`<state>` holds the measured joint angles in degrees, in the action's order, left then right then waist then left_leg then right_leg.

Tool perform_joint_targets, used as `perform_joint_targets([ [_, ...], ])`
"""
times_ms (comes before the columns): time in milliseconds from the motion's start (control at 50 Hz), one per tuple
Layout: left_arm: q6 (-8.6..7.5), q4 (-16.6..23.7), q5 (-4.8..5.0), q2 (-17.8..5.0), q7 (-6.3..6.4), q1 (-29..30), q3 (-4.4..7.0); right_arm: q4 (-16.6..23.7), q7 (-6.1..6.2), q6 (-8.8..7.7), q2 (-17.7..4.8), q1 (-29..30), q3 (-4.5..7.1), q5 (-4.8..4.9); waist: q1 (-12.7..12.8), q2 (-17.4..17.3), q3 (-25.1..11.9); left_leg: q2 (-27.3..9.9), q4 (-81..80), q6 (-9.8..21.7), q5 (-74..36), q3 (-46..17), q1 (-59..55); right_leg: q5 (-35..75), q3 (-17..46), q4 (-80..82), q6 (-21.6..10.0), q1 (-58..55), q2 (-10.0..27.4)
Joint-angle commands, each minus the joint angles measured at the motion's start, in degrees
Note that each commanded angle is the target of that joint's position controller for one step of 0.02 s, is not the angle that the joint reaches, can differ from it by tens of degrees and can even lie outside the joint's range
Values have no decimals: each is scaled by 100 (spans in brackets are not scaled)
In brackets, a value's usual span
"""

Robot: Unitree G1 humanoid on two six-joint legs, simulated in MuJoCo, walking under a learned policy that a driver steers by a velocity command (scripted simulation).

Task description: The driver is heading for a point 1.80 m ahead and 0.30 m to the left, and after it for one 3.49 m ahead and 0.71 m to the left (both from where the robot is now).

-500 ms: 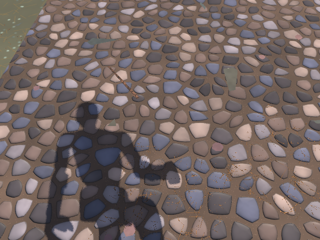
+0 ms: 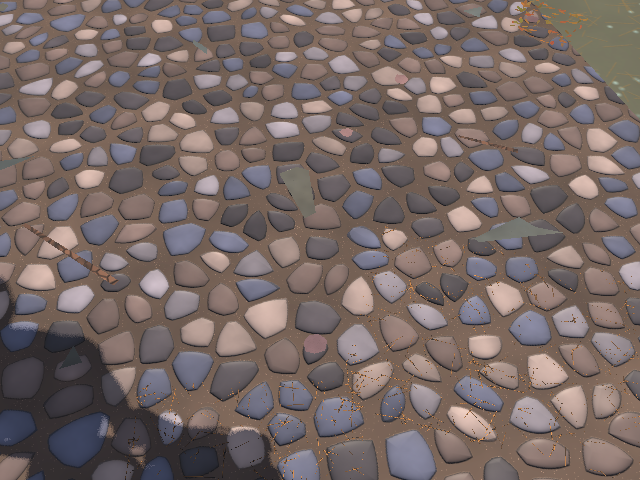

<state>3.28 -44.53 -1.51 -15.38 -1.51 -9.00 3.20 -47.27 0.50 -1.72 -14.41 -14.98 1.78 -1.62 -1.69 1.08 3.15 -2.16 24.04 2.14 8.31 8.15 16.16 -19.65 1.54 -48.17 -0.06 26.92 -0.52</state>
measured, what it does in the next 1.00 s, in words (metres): steps on the spot: right foot, then left foot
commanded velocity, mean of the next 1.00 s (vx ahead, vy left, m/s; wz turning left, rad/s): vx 0.02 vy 0.00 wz -0.06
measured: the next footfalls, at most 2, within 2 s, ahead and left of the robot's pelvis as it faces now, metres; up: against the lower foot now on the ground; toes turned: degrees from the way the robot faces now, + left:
right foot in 0.08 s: +0.07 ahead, -0.11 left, +0.00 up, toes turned +0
left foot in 0.36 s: +0.04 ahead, +0.11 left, +0.00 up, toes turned -1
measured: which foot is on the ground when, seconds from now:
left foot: down 0.00-0.08, up 0.10-0.34, down 0.36-1.00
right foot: up 0.00-0.06, down 0.08-1.00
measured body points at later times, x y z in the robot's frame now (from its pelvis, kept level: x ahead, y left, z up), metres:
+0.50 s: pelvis +0.01 -0.01 +0.00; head +0.01 -0.01 +0.45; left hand +0.11 +0.23 -0.14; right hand +0.04 -0.27 -0.14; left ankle +0.00 +0.11 -0.74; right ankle +0.03 -0.11 -0.74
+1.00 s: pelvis +0.00 +0.00 +0.00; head +0.00 +0.00 +0.45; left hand +0.01 +0.23 -0.16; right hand +0.00 -0.23 -0.15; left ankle +0.00 +0.11 -0.74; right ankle +0.03 -0.11 -0.74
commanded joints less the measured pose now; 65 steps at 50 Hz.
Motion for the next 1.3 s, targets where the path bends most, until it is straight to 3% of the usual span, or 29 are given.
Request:
perform_joint_targets([
  [20, -23, 207, 10, -271, 23, -411, -13, 312, -34, 40, -883, 123, 207, 12, 161, -1034, -757, -1306, -604, 962, -1039, -1010, -85, -71, -300, 827, -52, -1071, -99],
  [60, -112, 139, -21, -244, 63, -580, -50, 282, -29, 145, -872, 162, 197, 67, 316, -803, -652, -1199, -262, 678, -425, -999, 253, 497, -345, 2098, -195, -1845, -128],
  [80, -184, 152, -53, -336, 95, -561, -66, 228, -38, 176, -725, -33, 161, 25, 297, -436, -577, -1036, -43, 333, 4, -917, 504, 844, 127, 2856, -260, -2207, 170],
  [100, -261, 253, -141, -716, 158, -576, -42, 346, -91, 188, -253, -349, 54, -19, 81, 882, -779, -515, 1081, -78, 1310, -392, 811, 1389, 1815, 3483, -440, -2533, 1653],
  [120, -280, 296, -33, -920, 220, -222, -5, 328, 0, 295, -178, -303, 11, 104, 120, 1398, -406, 26, 1256, -193, 2321, -465, 601, 1607, 2210, 3650, -1131, -1227, 2165],
  [140, -307, 253, -43, -633, 228, -132, -57, 282, 26, 383, -482, -157, 81, 134, 148, 935, -169, -72, 1620, -211, 2126, -772, 309, 1486, 1911, 3629, -1263, -977, 1859],
  [180, -337, 180, -39, -359, 267, 192, -169, 140, 18, 398, -444, -225, 111, 135, -55, 782, -129, 32, 1651, -195, 1680, -814, 291, 1744, 1229, 3561, -1028, -1134, 1308],
  [220, -392, 99, 32, -327, 316, 139, -186, -31, 25, 368, -430, -412, 125, 47, -47, 715, -417, 97, 1638, -232, 1498, -765, 181, 2904, 862, 3229, -983, -1621, 1106],
  [260, -425, -42, 66, -279, 325, -7, -205, -83, 53, 345, -286, -366, 83, 92, 25, 551, -600, 101, 1288, -284, 1516, -786, 8, 3366, 794, 3004, -1015, -1906, 1131],
  [320, -390, -199, 91, -331, 344, 65, -176, -217, 121, 327, -185, -403, 30, 122, -33, 511, -586, 121, -42, -299, 507, -719, -601, 2732, 812, 2788, -832, -1812, 998],
  [360, -384, -290, 107, -243, 322, -63, -182, -285, 138, 245, -446, -432, 52, 23, 63, 251, -547, -368, -446, -246, -421, -1208, -1178, 1572, 862, 2797, -465, -1358, 766],
  [380, -371, -368, 127, -190, 284, -299, -158, -339, 116, 223, -693, -244, 109, 79, 346, -200, -252, -451, -264, -132, -468, -1316, -758, 1136, 636, 2986, -372, -1358, 432],
  [420, -337, -602, 102, -250, 289, -219, -132, -468, 43, 180, -339, -221, 38, 97, 175, -404, -23, -377, -520, -108, 134, -1309, -213, 1163, 542, 2893, -343, -1793, 403],
  [460, -344, -731, 95, -304, 286, -215, -98, -562, 77, 156, -330, -201, 32, 86, 170, -487, -95, -330, -635, -115, 148, -1299, -279, 1418, 548, 2808, -367, -1898, 450],
  [560, -372, -1093, 108, -214, 300, -285, -114, -794, 114, 138, -305, -214, 23, 93, 146, -251, -108, -350, -687, -40, 246, -1323, -509, 1262, 533, 2962, -296, -1768, 438],
  [820, -346, -1787, 104, -102, 344, -709, -202, -1301, 140, 144, -141, -345, -59, 97, 163, -134, 62, -316, -762, 35, 505, -1348, -439, 1083, 498, 3059, -204, -1650, 443],
  [1300, -360, -2193, 106, 242, 391, -1054, -283, -1711, 184, 111, 170, -704, -149, 101, 173, -126, 123, -255, -669, 48, 291, -1323, -385, 1245, 428, 2943, -181, -1645, 471],
])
